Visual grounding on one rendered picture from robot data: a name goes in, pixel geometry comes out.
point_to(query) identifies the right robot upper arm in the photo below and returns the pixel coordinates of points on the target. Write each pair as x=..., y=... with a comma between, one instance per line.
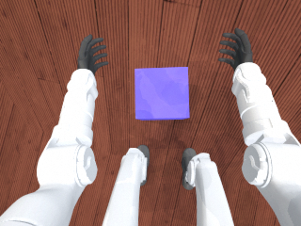
x=275, y=169

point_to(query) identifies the robot right forearm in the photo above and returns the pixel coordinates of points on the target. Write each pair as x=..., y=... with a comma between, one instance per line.
x=257, y=108

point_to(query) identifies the left robot upper arm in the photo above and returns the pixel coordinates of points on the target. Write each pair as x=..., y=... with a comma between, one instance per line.
x=63, y=173

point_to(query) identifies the carton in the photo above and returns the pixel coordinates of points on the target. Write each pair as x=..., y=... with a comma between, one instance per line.
x=162, y=94

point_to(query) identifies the right robot hand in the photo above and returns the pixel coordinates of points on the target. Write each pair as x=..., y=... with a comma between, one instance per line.
x=242, y=48

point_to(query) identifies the left robot hand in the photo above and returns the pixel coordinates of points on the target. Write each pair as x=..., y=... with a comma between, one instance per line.
x=86, y=58

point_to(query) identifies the robot left shin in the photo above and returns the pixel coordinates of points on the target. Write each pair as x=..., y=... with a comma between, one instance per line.
x=132, y=150

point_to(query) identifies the robot left foot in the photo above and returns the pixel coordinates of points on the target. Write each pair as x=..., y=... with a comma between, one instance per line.
x=145, y=150

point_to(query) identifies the robot left forearm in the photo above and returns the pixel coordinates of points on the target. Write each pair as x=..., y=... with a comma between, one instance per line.
x=77, y=112

